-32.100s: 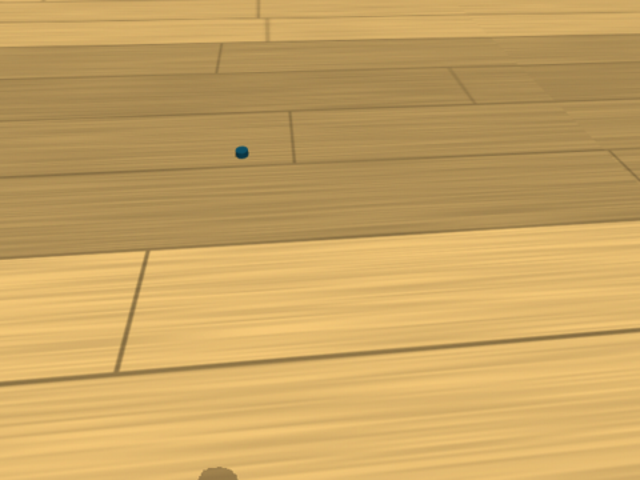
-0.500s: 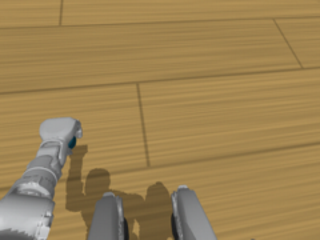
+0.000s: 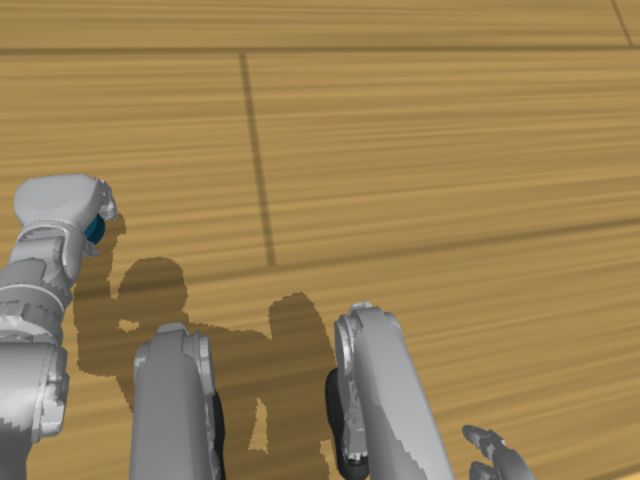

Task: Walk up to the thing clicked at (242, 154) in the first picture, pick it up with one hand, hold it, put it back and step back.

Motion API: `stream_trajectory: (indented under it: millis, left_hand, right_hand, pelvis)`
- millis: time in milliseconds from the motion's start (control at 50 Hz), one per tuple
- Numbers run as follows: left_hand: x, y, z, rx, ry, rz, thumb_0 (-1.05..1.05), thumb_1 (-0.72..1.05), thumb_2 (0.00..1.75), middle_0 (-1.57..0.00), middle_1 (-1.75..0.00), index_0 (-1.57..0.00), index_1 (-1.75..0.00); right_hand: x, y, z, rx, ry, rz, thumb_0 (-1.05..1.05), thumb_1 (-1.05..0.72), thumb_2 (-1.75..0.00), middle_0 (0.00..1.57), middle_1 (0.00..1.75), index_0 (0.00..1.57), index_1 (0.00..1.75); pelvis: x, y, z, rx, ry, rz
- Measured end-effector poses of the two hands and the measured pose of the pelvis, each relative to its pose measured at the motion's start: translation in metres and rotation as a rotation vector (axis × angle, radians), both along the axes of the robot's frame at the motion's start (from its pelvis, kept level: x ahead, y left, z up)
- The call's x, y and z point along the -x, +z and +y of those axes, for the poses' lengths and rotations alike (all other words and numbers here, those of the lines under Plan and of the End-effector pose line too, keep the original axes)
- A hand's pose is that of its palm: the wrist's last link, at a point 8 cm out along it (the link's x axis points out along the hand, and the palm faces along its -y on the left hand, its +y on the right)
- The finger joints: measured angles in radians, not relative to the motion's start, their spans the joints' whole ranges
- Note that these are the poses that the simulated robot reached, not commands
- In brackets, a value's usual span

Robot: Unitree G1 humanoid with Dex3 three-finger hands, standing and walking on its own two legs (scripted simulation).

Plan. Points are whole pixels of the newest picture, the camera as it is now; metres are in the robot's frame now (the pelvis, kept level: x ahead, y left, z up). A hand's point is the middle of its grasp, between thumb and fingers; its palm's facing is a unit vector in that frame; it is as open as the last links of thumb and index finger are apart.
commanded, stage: crouch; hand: left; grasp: from above
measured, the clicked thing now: (75, 225) +0.47 +0.28 -0.19
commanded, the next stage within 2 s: lower in 0.82 s
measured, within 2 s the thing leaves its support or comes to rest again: neither
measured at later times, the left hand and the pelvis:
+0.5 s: hand (97, 231) +0.47 +0.26 -0.23, palm faces -0.46 -0.04 -0.88, open 6.8 cm; pelvis -0.01 +0.00 -0.07, yaw -3 degrees
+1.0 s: hand (103, 233) +0.48 +0.27 -0.27, palm faces -0.47 -0.04 -0.88, open 6.8 cm; pelvis +0.00 +0.00 -0.10, yaw -4 degrees
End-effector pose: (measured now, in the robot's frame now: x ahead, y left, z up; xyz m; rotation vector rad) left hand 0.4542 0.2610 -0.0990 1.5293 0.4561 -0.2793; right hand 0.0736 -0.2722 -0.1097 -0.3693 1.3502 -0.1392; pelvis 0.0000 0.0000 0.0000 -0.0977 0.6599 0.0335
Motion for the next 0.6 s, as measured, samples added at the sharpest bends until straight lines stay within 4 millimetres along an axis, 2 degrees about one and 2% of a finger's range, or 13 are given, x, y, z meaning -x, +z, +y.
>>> stream_trajectory:
  millis: [120, 260, 440, 600]
  left_hand:
    - [-0.004, -0.023, -0.001, 0.004, 0.000, 0.013, -0.05, 0.29, 0.27, -0.70, -0.43, -1.03, -0.47]
    - [-0.013, -0.043, 0.000, 0.009, 0.004, 0.005, -0.05, 0.29, 0.27, -0.70, -0.44, -1.03, -0.48]
    - [-0.020, -0.065, 0.001, 0.008, 0.002, 0.009, -0.05, 0.31, 0.25, -0.69, -0.44, -1.02, -0.49]
    - [-0.022, -0.084, 0.003, 0.011, -0.002, 0.017, -0.05, 0.31, 0.25, -0.69, -0.44, -1.02, -0.49]
  right_hand:
    - [0.002, -0.017, -0.006, 0.000, 0.013, 0.015, 0.00, -0.91, -0.90, 0.21, 0.29, 0.20, 0.30]
    - [0.018, -0.035, -0.010, 0.003, 0.003, 0.051, 0.00, -0.91, -0.90, 0.21, 0.29, 0.20, 0.30]
    - [0.043, -0.056, -0.005, -0.004, -0.019, 0.102, 0.00, -0.91, -0.90, 0.21, 0.29, 0.20, 0.30]
    - [0.055, -0.068, 0.001, -0.011, -0.013, 0.131, 0.00, -0.90, -0.90, 0.21, 0.30, 0.20, 0.30]
  pelvis:
    - [0.001, -0.020, -0.003, 0.001, -0.008, -0.006]
    - [0.004, -0.042, -0.005, 0.005, -0.023, -0.021]
    - [0.008, -0.066, -0.003, 0.014, -0.031, -0.043]
    - [0.009, -0.081, -0.003, 0.023, -0.035, -0.053]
